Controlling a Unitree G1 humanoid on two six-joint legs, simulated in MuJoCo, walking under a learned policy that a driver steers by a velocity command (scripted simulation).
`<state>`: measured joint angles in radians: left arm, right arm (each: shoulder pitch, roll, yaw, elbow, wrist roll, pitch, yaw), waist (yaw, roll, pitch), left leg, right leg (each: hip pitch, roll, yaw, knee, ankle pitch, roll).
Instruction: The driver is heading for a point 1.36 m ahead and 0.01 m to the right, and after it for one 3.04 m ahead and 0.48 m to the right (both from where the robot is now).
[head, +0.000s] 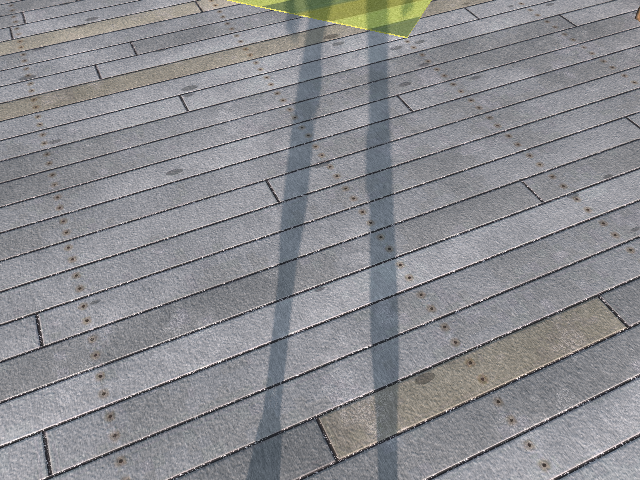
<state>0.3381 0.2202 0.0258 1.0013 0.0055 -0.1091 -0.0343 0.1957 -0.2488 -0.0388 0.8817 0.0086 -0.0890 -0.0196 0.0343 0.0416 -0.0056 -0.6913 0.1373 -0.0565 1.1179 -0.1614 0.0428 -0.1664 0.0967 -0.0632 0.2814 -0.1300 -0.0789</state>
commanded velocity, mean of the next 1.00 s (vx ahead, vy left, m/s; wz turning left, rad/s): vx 0.50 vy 0.00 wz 0.00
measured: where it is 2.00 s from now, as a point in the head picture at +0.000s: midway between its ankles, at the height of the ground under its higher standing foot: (320, 296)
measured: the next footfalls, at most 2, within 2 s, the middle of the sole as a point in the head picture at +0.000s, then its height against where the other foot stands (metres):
left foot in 0.30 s outside the picture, level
right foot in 0.88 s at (375, 421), level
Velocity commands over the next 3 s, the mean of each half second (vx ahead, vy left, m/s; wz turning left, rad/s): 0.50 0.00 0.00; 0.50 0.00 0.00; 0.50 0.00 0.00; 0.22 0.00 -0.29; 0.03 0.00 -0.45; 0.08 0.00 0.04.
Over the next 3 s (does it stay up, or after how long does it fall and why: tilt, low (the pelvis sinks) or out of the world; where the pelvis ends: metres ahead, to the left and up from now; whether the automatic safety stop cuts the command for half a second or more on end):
stays up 1.07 0.08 -0.01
